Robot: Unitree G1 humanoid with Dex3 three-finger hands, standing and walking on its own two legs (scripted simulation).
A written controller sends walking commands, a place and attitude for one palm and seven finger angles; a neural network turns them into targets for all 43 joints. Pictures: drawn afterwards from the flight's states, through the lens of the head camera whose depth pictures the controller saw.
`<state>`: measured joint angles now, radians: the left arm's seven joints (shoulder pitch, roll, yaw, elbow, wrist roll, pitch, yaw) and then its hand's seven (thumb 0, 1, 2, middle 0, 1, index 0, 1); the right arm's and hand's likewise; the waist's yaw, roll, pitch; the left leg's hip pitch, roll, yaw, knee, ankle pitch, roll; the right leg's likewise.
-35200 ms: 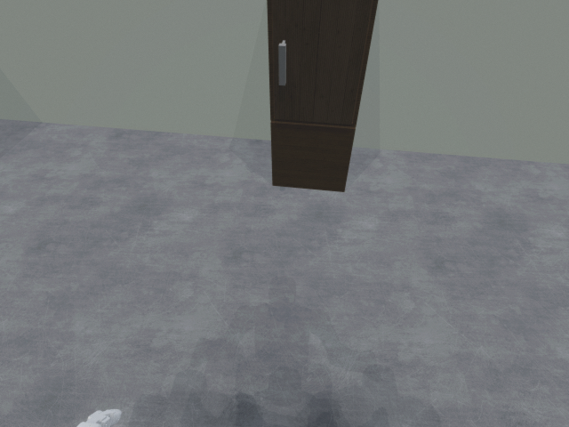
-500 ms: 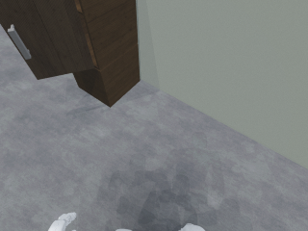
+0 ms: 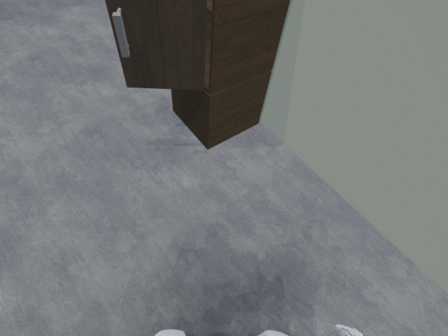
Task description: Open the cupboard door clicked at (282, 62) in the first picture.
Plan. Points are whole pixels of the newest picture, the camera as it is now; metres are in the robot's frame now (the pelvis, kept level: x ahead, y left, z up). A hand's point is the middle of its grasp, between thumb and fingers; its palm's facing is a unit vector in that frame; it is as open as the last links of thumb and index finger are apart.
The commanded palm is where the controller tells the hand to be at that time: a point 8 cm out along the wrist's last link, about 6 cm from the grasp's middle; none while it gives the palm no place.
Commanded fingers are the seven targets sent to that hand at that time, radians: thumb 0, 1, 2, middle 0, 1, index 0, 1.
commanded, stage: take the last steps up to it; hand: left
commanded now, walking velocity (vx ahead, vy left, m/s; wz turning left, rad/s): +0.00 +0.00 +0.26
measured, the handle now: (122, 32) +1.04 +0.45 -0.07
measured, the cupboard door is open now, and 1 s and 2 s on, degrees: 55 55 55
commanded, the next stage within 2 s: come to a stop and stand still in 1.62 s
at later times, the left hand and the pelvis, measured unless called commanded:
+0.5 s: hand out of the picture +0.01 +0.18 -0.15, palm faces +0.21 -0.96 -0.19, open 7.4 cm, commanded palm none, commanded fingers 0.00 0.90 0.90 -0.20 -0.30 -0.20 -0.30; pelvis +0.05 +0.00 +0.02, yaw +9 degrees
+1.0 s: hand (98, 241) +0.30 +0.29 -0.13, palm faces +0.14 -0.97 -0.20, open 7.4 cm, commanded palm none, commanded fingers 0.00 0.90 0.90 -0.20 -0.30 -0.20 -0.30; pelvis +0.20 +0.09 +0.01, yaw +8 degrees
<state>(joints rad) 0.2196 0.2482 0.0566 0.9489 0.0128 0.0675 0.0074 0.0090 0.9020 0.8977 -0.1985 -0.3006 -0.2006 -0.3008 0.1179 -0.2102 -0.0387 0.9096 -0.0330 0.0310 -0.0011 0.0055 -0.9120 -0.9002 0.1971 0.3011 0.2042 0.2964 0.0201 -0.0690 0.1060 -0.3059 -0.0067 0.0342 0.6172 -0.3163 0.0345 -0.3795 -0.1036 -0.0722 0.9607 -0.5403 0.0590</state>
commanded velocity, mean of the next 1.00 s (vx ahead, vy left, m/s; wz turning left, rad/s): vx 0.28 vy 0.08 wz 0.09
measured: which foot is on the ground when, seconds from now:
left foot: down 0.00-0.22, up 0.24-0.60, down 0.62-1.00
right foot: up 0.00-0.22, down 0.24-0.62, up 0.64-1.00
